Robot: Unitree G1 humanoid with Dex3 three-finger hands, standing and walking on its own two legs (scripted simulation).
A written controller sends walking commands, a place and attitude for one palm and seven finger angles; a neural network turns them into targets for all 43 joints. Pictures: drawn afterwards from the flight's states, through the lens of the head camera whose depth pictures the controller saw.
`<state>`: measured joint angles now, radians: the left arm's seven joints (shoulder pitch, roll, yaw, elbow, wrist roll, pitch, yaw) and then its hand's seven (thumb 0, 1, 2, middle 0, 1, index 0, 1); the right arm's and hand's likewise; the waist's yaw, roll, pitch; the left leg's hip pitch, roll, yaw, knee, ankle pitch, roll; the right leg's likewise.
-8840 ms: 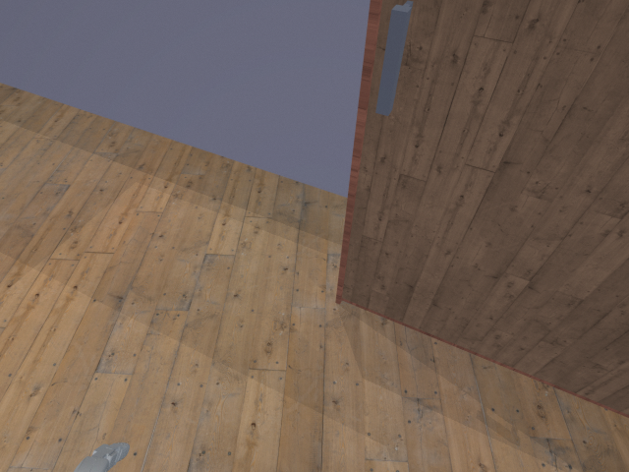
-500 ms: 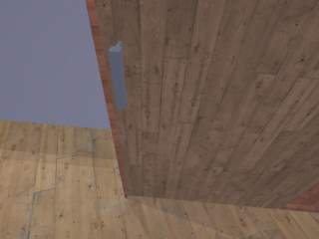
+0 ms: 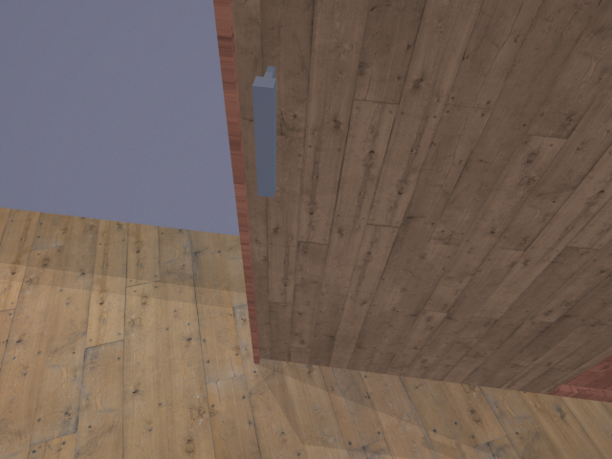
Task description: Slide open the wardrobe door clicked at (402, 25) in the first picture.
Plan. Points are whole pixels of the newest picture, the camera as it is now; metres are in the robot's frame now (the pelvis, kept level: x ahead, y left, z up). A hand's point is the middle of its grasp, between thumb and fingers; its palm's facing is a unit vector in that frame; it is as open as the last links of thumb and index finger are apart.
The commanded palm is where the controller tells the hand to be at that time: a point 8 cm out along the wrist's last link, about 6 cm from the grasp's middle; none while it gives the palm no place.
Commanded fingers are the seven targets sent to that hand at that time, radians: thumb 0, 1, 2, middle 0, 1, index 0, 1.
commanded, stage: come to a stop and stand still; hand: left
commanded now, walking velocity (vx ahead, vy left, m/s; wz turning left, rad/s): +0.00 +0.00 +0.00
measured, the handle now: (268, 134) +0.51 +0.10 +0.17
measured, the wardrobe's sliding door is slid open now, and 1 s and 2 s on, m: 0.00 0.00 0.00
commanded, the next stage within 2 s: look again from close up in 0.04 s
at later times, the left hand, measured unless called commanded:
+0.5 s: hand out of the picture -0.03 +0.15 -0.18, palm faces +0.02 -0.99 -0.17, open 7.4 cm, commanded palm none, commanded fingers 0.00 0.90 0.90 -0.20 -0.30 -0.20 -0.30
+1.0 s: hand out of the picture -0.01 +0.15 -0.18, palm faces +0.02 -0.98 -0.17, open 7.4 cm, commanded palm none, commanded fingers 0.00 0.90 0.90 -0.20 -0.30 -0.20 -0.30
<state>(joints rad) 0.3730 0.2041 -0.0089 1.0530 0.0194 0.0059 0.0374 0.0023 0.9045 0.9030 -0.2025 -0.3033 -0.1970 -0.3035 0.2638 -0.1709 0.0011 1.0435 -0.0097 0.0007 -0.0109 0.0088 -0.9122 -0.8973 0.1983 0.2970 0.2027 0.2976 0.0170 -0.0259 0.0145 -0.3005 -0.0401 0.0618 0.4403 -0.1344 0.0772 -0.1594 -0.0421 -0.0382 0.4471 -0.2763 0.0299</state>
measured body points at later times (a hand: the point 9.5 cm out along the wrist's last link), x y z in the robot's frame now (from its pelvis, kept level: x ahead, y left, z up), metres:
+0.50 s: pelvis +0.00 -0.01 +0.00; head -0.01 +0.00 +0.45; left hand -0.03 +0.21 -0.16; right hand +0.01 -0.24 -0.15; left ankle +0.07 +0.07 -0.74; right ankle -0.02 -0.15 -0.74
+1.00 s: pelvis +0.00 -0.02 +0.00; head +0.01 +0.00 +0.45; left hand -0.01 +0.20 -0.16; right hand +0.01 -0.25 -0.15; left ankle +0.07 +0.07 -0.74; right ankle -0.02 -0.15 -0.74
